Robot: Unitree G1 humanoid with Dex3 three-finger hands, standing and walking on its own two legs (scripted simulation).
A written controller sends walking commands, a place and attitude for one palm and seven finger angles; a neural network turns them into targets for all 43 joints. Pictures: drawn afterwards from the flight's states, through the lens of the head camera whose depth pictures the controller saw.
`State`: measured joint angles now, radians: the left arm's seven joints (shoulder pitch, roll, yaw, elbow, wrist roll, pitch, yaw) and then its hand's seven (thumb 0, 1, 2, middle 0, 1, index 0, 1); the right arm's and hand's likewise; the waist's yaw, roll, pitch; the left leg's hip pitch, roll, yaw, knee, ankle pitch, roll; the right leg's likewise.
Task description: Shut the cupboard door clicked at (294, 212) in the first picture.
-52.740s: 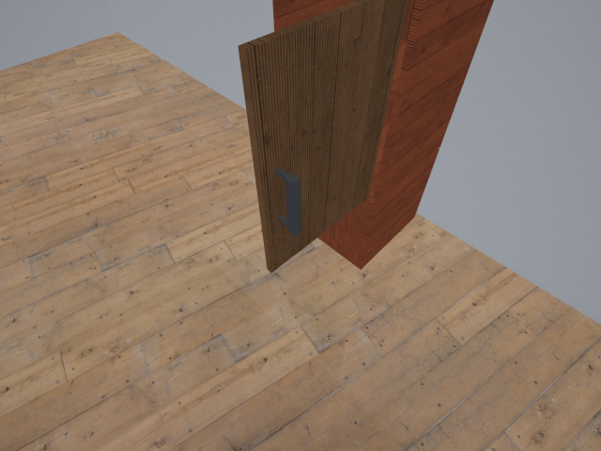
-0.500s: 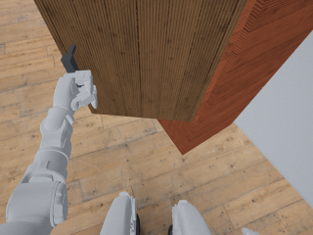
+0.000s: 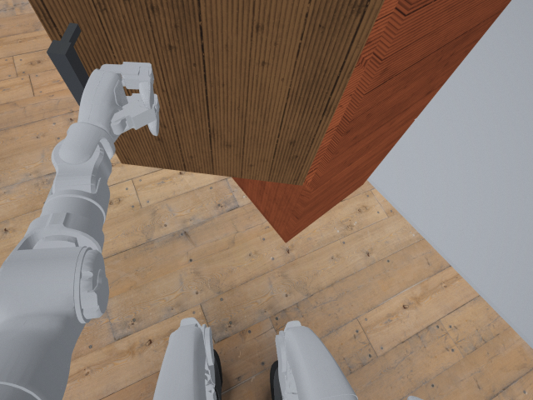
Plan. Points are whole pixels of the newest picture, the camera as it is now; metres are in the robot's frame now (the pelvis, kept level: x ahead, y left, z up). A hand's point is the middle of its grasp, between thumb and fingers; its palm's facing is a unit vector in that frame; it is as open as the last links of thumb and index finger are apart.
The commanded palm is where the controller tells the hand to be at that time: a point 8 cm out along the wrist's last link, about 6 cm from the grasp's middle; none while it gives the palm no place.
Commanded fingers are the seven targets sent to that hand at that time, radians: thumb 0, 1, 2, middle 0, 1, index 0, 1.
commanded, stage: push the door shut along its arc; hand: left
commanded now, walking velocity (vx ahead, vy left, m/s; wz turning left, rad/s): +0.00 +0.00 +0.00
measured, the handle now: (90, 86) +0.56 +0.22 +0.06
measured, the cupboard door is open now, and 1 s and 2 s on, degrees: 47 31 29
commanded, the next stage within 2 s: pull the fist back off the door in 0.80 s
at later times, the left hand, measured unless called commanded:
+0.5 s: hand (164, 86) +0.55 +0.12 +0.07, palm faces -0.33 -0.94 -0.05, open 3.0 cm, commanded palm +0.57 +0.13 +0.07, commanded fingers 0.00 0.90 0.90 -1.30 -1.50 -1.30 -1.50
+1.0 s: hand (181, 61) +0.60 +0.09 +0.08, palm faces -0.19 -0.98 +0.08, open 3.2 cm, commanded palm +0.60 +0.08 +0.07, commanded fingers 0.00 0.90 0.90 -1.30 -1.50 -1.30 -1.50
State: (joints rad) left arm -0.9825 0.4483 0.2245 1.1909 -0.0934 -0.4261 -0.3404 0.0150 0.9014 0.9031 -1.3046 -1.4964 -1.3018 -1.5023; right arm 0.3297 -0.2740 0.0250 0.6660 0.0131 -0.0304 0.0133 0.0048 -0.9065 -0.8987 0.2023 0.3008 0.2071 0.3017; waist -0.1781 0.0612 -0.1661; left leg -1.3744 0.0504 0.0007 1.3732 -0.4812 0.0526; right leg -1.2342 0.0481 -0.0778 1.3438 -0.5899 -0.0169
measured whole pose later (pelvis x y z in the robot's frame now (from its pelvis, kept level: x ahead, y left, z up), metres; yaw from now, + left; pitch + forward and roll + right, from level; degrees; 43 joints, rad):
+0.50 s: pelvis +0.00 -0.01 -0.02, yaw -1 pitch +31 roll -6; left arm -1.19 0.58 0.23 1.26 -0.07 -0.31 -0.45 -0.02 0.90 0.96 -1.30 -1.50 -1.30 -1.50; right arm 0.34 -0.28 0.04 0.68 0.01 -0.05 0.00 0.00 -0.91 -0.90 0.20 0.30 0.21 0.30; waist -0.21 0.07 -0.15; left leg -1.48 0.07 -0.03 1.44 -0.50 0.03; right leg -1.34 0.07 -0.11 1.41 -0.61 -0.04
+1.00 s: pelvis -0.01 +0.00 -0.04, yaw -3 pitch +34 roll -8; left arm -1.41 0.54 0.26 1.31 -0.04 -0.18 -0.23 0.02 0.93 0.98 -1.30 -1.50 -1.30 -1.50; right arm 0.38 -0.25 0.06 0.69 -0.05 -0.12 0.01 0.00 -0.91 -0.90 0.20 0.30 0.21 0.30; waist -0.26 0.07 -0.15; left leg -1.61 0.07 -0.03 1.51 -0.50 0.05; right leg -1.45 0.07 -0.11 1.46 -0.60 -0.02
